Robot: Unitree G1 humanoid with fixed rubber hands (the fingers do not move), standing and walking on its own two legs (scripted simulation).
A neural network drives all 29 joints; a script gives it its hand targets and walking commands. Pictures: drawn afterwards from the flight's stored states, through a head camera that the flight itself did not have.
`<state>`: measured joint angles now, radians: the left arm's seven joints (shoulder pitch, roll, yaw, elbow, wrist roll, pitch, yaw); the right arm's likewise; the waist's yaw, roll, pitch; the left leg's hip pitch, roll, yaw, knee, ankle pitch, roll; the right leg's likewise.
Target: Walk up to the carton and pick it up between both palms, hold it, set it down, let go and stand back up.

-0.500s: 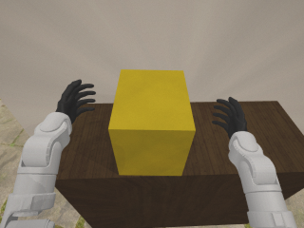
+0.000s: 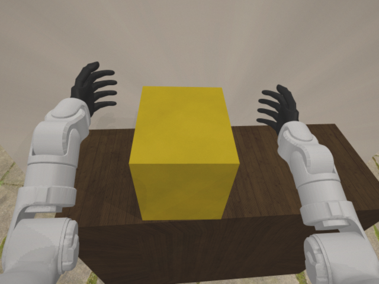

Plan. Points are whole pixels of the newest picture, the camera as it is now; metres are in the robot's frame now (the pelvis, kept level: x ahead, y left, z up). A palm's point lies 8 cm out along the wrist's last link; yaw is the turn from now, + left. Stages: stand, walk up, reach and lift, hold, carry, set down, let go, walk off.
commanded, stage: reach and lift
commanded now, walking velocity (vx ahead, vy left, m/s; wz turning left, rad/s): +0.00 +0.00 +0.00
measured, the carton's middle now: (182, 153) +0.41 +0.01 +0.03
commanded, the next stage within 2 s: none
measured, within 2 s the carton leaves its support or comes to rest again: neither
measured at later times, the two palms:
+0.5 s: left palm (88, 104) +0.43 +0.20 +0.17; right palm (282, 123) +0.39 -0.21 +0.14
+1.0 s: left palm (103, 133) +0.44 +0.19 +0.08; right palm (263, 149) +0.40 -0.19 +0.06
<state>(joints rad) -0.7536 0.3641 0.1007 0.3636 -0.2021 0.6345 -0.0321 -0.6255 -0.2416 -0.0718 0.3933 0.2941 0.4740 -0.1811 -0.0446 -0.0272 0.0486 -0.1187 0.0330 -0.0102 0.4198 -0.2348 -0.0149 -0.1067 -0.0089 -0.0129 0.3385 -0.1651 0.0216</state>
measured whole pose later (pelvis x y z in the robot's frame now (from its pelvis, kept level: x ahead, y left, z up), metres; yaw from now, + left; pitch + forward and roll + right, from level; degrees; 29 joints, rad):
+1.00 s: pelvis +0.02 +0.00 +0.00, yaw +0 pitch +5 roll -1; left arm -0.75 0.33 0.03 0.97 -0.17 -0.05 -0.02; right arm -0.68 -0.12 -0.08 0.92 0.20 -0.05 -0.17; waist -0.07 0.01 0.02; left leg -0.26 0.03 -0.01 0.42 -0.23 -0.02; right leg -0.25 -0.01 -0.01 0.33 -0.16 0.02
